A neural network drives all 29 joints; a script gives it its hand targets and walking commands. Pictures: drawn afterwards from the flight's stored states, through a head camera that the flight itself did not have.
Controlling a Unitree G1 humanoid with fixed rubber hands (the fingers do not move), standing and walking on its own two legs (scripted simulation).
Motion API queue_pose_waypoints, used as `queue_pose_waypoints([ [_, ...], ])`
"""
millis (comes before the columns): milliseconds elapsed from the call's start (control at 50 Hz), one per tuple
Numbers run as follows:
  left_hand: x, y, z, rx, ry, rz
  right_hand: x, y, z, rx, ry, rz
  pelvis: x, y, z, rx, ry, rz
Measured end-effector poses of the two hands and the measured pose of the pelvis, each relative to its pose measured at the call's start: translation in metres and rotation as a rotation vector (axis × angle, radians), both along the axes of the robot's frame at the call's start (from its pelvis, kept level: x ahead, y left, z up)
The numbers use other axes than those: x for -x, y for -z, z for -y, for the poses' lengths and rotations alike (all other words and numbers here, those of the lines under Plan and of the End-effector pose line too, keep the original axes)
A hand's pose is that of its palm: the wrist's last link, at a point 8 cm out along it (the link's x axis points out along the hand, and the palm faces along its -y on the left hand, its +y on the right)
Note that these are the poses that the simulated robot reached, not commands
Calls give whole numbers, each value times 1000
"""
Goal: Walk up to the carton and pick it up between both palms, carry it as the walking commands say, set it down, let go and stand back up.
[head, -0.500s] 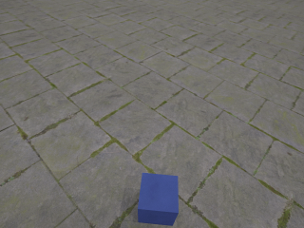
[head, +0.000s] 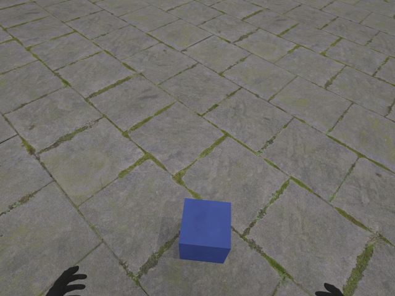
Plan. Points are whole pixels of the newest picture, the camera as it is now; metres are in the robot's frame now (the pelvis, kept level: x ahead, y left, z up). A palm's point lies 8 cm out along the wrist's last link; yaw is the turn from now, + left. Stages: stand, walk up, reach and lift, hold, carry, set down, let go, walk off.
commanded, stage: reach and lift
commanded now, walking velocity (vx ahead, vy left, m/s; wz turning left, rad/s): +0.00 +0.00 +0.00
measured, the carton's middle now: (204, 231) +0.48 -0.02 -0.64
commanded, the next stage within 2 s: none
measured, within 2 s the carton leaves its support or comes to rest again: neither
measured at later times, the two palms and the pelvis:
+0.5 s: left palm (95, 247) +0.25 +0.26 -0.14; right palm (309, 265) +0.25 -0.25 -0.13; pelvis +0.01 +0.02 -0.04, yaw -1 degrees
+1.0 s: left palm (129, 206) +0.37 +0.22 -0.18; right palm (287, 220) +0.37 -0.23 -0.18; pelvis -0.06 -0.01 -0.09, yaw +1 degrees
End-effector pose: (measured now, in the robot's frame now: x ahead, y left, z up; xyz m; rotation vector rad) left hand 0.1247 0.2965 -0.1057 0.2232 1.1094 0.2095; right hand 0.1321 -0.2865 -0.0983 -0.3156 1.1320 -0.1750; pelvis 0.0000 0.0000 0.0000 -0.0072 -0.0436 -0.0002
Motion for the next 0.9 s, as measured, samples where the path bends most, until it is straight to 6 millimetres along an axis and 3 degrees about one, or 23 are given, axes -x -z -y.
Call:
queue_pose_waypoints([
  [80,-24,3,9,12,36,1,-27,-10,-4,-3,-4,49,2,6,0,-8,-1,-28],
  [160,-37,4,18,27,37,20,-35,-10,-13,-4,-38,28,-4,8,-4,-12,17,-67],
  [320,-57,22,26,44,22,7,-52,22,-28,-55,-29,17,-12,23,-16,-3,26,-152],
  [460,-109,29,31,37,19,107,-101,38,-39,-81,-38,137,-9,38,-19,-12,20,-270],
  [600,-143,37,48,61,46,184,-136,35,-34,-73,-48,195,7,48,-12,-23,16,-355],
  [780,-163,72,69,94,25,183,-163,69,-38,-132,-8,220,39,67,-3,-18,6,-459],
  [900,-207,74,70,71,22,255,-203,82,-45,-154,1,282,57,80,3,-26,2,-526],
])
